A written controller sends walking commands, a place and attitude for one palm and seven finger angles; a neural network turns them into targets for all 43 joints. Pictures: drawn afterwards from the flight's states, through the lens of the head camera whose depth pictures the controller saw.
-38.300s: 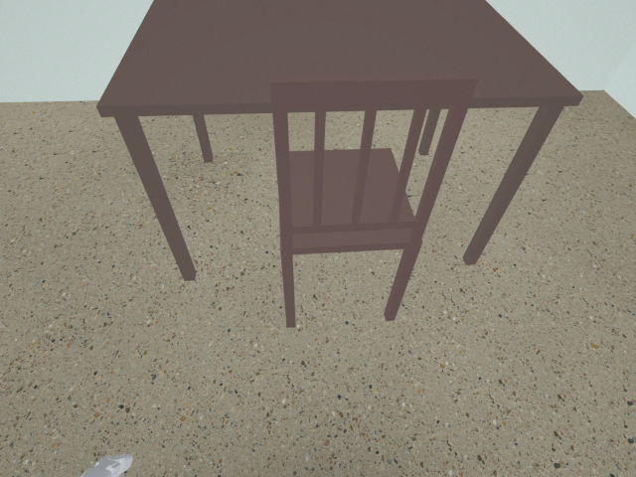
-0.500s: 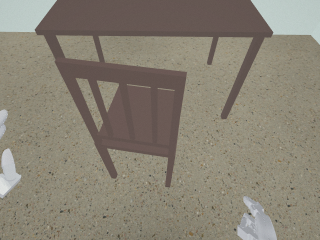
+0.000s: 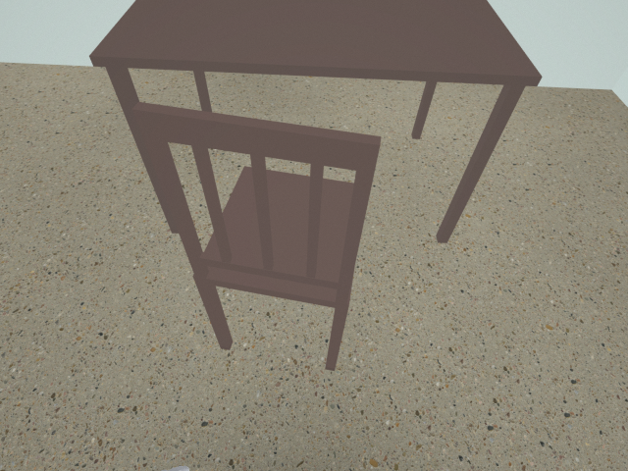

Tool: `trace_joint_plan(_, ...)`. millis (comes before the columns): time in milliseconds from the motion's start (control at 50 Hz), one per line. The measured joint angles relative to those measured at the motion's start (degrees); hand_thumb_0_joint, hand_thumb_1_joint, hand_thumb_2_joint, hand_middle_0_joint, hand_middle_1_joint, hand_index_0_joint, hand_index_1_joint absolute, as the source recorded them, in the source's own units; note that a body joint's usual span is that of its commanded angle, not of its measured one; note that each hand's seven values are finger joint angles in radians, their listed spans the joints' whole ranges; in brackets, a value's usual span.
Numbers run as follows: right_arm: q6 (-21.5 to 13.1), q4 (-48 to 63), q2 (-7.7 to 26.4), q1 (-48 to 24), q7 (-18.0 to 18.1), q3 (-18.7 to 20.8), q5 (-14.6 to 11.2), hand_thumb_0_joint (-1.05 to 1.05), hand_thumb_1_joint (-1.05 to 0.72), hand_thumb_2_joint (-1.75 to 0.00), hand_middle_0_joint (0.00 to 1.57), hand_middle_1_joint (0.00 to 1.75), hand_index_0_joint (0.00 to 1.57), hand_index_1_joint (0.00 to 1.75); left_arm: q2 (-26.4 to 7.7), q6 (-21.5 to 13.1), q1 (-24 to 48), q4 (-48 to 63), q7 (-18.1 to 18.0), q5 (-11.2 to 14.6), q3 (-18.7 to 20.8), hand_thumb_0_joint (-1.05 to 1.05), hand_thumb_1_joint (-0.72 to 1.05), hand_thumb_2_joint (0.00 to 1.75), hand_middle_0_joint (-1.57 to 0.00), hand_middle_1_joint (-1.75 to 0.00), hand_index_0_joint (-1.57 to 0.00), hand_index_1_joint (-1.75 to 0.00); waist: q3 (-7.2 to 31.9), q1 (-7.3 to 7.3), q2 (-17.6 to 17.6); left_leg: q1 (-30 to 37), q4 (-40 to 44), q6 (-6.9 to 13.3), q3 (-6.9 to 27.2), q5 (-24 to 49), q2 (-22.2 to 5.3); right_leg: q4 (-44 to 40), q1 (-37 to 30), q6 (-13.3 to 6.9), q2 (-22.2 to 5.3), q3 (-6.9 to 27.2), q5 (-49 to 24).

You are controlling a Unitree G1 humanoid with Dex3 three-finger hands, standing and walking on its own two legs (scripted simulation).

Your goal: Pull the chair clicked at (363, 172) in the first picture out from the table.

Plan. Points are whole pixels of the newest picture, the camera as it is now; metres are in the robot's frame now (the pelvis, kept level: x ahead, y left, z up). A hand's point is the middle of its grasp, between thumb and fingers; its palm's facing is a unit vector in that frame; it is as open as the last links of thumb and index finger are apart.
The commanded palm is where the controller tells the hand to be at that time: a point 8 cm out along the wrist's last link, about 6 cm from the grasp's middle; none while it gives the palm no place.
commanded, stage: let the arm hang, fingers relaxed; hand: left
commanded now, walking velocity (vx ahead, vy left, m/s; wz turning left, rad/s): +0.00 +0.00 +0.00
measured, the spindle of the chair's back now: (263, 219) +0.56 +0.11 -0.08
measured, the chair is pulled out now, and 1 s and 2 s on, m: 0.30 0.30 0.30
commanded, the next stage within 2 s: look to check the result in 0.84 s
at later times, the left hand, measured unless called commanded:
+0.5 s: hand out of the picture -0.04 +0.18 -0.16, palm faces +0.01 -0.98 -0.22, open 7.4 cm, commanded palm none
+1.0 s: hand out of the picture -0.01 +0.15 -0.16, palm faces +0.01 -0.98 -0.18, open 7.4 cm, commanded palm none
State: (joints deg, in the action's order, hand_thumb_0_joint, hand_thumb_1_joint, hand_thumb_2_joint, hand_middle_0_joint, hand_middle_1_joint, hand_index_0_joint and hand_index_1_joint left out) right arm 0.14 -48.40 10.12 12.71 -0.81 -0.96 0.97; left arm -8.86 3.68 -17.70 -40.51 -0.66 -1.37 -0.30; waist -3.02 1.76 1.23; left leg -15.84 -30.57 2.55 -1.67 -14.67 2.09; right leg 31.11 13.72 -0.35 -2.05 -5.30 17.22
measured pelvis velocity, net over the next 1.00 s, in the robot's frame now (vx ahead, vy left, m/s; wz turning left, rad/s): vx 0.00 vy -0.01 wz -0.01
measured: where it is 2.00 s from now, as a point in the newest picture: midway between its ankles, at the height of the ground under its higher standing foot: outside the picture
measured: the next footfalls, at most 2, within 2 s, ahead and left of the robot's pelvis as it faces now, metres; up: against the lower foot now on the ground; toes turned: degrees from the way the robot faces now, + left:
none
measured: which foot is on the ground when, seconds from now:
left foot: down 0.00-1.00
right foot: down 0.00-1.00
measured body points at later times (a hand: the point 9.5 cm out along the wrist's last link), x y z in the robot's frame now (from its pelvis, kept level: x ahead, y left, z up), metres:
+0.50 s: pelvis -0.01 +0.01 +0.01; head +0.02 +0.00 +0.46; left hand -0.04 +0.23 -0.14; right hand -0.02 -0.20 -0.16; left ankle +0.02 +0.09 -0.73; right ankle -0.01 -0.11 -0.73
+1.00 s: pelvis +0.00 -0.01 +0.01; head +0.03 -0.01 +0.46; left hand -0.01 +0.20 -0.15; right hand -0.02 -0.21 -0.15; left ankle +0.02 +0.09 -0.73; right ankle -0.01 -0.11 -0.73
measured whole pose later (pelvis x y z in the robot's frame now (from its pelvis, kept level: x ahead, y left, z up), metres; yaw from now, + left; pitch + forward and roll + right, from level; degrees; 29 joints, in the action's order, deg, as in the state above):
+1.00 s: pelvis +0.00 -0.01 +0.01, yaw +0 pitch -1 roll +0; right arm -0.7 -63.2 6.5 17.7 1.7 -0.2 0.2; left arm -6.8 -0.4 -17.1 -62.2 -2.5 -0.3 -0.7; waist -4.4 0.3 -0.9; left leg -11.1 -23.0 1.9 -1.7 -10.9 1.3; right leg 23.3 9.1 -1.1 -0.9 -5.2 13.2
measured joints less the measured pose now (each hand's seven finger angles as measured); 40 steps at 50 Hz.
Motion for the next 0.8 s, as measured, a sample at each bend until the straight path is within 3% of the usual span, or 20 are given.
trace_joint_plan(40, 0.03, -2.02, -1.1, 1.68, 0.62, 0.0, -0.2, 0.01, -0.92, -0.9, 0.2, 0.3, 0.2, 0.3, 0.37, -1.17, 0.5, -3.35, -1.76, 1.27, 1.9, -0.02, 0.98, 0.9, -0.21, -0.3, -0.21, -0.3, -1.07, -0.9, 1.22, 0.29, 1.04, -0.13, 0.73, 0.87, -0.32, -2.08, -0.99, -0.13, 0.45, -0.74, -1.24)
trace_joint_plan(140, 0.62, -6.23, 0.24, 3.55, 1.42, 0.86, -0.16, 0.0, -0.94, -0.9, 0.2, 0.3, 0.2, 0.3, -2.27, -2.1, 0.53, -10.55, -1.05, 0.77, 0.85, -0.03, 1.01, 0.9, -0.21, -0.3, -0.21, -0.3, -2.51, -2.15, 0.42, 1.15, 3.61, -0.02, 1.25, 2.87, -0.63, -6.59, -2.82, -0.21, 1.02, -1.29, -4.18)
trace_joint_plan(300, 0.66, -9.65, 0.27, 5.4, 1.46, 1.13, -0.41, 0.0, -0.92, -0.9, 0.2, 0.3, 0.2, 0.3, -3.08, -2.27, -1.91, -18.55, -0.98, 0.72, 0.19, 0.0, 0.94, 0.9, -0.2, -0.3, -0.2, -0.3, -1.78, -2.0, -1.99, 2.44, 6.26, 0.52, 0.67, 4.36, 0.02, -8.15, -3.46, 0.24, 0.42, -0.73, -5.29)
trace_joint_plan(460, 0.32, -11.89, -1.86, 5.61, 1.54, 0.57, -0.45, 0.01, -0.92, -0.9, 0.2, 0.3, 0.2, 0.3, -0.93, -2.85, -2.13, -21.22, -1.21, 0.78, -0.62, 0.01, 0.91, 0.9, -0.2, -0.3, -0.2, -0.3, -0.82, -2.12, -2.96, 3.13, 7.27, 0.62, 0.04, 4.64, 0.31, -7.62, -3.25, 0.32, 0.09, -0.07, -4.96)
trace_joint_plan(660, -0.5, -13.73, -3.1, 5.64, 1.92, 0.54, -0.72, 0.01, -0.92, -0.9, 0.2, 0.3, 0.2, 0.3, 2.48, -3.82, -0.29, -21.44, -1.45, 0.89, -1.1, 0.01, 0.91, 0.9, -0.2, -0.3, -0.2, -0.3, -0.59, -1.67, -2.19, 3.8, 7.43, 0.17, -0.25, 4.2, -0.05, -7.3, -3.53, -0.02, 0.43, 0.28, -4.34)
trace_joint_plan(800, -0.74, -14.29, -3.64, 5.46, 2.28, 0.65, -0.72, 0.01, -0.92, -0.9, 0.2, 0.3, 0.2, 0.3, 2.15, -3.93, 0.32, -21.89, -1.71, 0.95, -0.77, 0.02, 0.92, 0.9, -0.2, -0.3, -0.2, -0.3, -0.94, -1.48, -1.66, 4.26, 7.24, -0.3, -0.19, 3.74, -0.53, -7.46, -4.11, -0.43, 0.93, 0.26, -4.07)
